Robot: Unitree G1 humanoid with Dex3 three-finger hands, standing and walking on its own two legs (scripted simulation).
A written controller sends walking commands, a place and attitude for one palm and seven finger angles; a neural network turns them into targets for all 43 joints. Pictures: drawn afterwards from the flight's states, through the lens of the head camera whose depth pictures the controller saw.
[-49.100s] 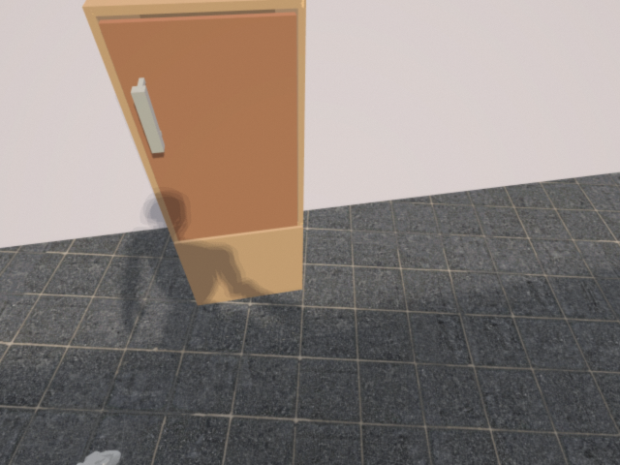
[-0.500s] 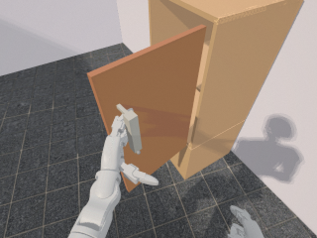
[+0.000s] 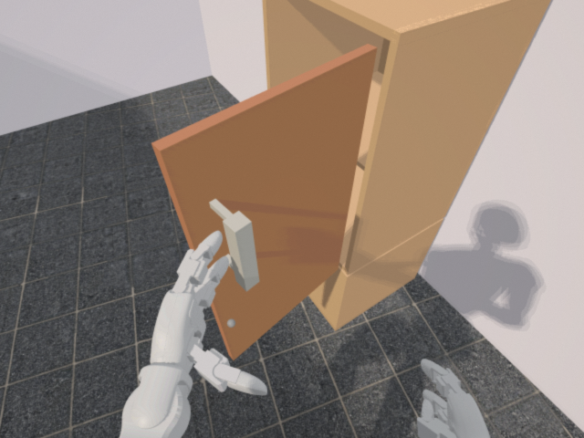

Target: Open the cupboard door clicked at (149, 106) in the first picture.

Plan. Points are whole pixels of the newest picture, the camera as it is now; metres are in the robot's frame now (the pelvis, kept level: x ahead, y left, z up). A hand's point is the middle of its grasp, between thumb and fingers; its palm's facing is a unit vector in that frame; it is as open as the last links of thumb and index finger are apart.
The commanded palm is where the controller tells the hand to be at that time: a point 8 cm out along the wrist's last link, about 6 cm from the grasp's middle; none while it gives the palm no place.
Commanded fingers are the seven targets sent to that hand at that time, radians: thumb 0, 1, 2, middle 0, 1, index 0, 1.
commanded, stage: slide the hand sideways off the handle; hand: left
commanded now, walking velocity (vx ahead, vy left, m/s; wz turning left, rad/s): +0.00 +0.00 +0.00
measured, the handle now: (233, 245) +0.35 +0.10 +0.08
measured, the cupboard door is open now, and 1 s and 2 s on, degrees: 100 100 100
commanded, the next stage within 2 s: draw the hand back to the body in 0.54 s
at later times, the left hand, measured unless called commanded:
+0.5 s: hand (194, 363) +0.19 +0.12 +0.08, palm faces -0.01 -1.00 -0.05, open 16.3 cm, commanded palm +0.17 +0.19 +0.08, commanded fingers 0.00 -0.50 0.30 -0.15 -0.30 -0.15 -0.30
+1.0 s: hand (151, 358) +0.19 +0.16 +0.11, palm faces +0.01 -1.00 -0.07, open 16.3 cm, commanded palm +0.16 +0.22 +0.12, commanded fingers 0.00 -0.50 0.30 -0.15 -0.30 -0.15 -0.30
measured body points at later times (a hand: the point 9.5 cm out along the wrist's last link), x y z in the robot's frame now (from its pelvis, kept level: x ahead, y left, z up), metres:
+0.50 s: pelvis +0.00 -0.01 -0.01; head +0.02 -0.02 +0.44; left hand +0.19 +0.18 +0.08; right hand +0.18 -0.24 -0.08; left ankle +0.00 +0.11 -0.70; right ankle -0.01 -0.11 -0.70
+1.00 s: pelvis +0.00 -0.01 +0.00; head +0.00 -0.02 +0.45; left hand +0.18 +0.21 +0.12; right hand +0.18 -0.23 -0.07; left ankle +0.00 +0.11 -0.70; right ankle -0.01 -0.11 -0.70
